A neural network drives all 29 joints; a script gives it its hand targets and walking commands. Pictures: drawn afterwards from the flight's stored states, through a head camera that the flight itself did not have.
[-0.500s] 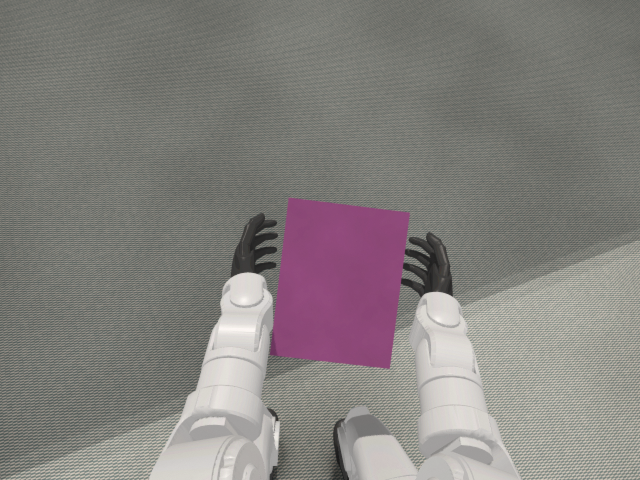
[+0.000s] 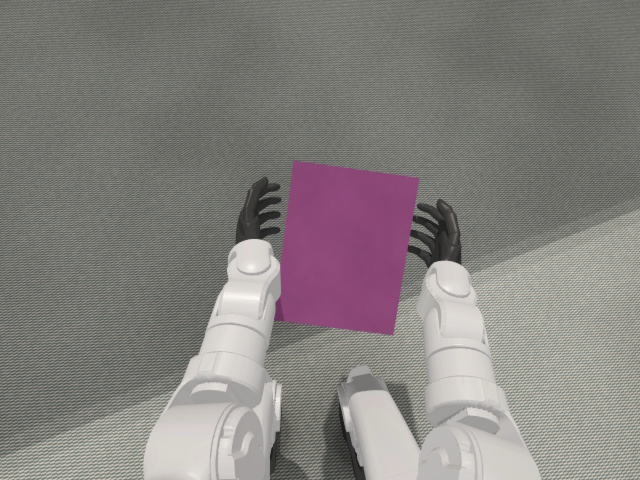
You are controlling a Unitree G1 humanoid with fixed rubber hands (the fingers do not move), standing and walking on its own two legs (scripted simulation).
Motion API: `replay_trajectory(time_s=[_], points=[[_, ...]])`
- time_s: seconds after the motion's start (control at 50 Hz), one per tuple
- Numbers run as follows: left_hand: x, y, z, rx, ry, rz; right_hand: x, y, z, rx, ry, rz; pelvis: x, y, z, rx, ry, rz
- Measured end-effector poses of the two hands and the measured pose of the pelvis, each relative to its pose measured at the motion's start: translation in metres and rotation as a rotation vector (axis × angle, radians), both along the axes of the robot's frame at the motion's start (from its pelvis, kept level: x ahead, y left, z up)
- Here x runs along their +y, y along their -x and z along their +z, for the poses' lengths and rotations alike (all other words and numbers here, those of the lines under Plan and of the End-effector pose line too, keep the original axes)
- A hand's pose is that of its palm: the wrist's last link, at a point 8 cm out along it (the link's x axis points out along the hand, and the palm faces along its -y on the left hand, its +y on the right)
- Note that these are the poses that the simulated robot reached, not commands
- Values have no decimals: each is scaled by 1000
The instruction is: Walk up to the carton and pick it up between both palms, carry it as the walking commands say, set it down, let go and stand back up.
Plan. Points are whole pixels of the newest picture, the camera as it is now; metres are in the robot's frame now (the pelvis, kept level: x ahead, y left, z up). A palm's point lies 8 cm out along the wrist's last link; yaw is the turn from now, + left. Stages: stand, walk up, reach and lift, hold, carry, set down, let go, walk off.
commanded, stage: set down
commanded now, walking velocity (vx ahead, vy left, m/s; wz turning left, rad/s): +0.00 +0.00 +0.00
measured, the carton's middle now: (341, 242) +0.44 -0.07 -0.16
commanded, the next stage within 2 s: none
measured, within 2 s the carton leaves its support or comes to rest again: neither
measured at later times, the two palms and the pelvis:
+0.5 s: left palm (263, 238) +0.45 +0.05 -0.15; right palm (425, 256) +0.40 -0.19 -0.14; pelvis -0.02 -0.01 -0.08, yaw -1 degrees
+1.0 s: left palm (269, 238) +0.48 +0.04 -0.23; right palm (411, 255) +0.43 -0.20 -0.22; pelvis -0.04 -0.01 -0.14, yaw -2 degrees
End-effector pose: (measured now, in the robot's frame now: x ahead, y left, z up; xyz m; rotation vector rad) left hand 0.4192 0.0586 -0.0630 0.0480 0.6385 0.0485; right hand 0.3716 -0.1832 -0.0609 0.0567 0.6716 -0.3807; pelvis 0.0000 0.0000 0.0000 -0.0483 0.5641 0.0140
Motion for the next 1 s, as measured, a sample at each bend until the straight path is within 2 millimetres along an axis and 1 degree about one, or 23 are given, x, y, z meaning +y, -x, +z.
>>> replay_trajectory(time_s=[0.42,1.0], points=[[-7,-24,-70,24,-15,1,-8,-27,-68,19,-1,18,-4,17,-64,72,1,-10],[-15,-58,-166,55,-30,-30,-17,-57,-163,37,-7,30,-10,35,-138,139,3,-24]])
